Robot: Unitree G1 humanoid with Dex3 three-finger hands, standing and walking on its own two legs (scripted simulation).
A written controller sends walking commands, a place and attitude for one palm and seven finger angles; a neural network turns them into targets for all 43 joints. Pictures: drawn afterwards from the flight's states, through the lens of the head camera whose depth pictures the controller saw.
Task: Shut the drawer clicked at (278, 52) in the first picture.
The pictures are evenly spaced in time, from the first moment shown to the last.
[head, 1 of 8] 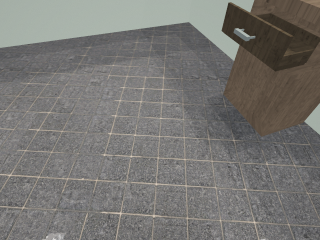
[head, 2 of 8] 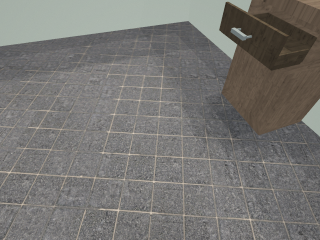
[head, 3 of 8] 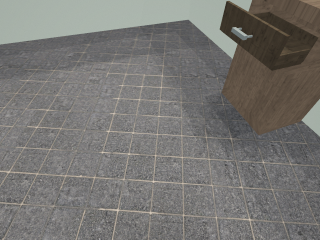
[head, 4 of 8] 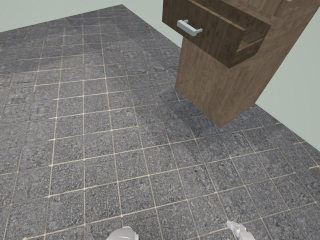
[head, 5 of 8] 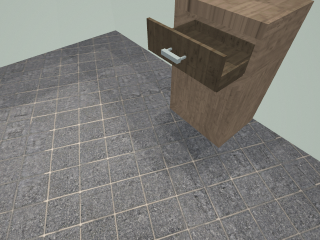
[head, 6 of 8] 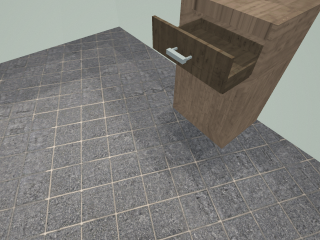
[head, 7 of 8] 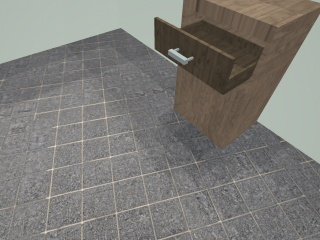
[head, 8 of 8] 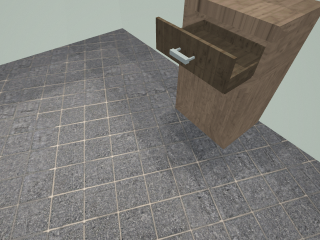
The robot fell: no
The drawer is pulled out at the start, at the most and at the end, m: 0.23 0.23 0.23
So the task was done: no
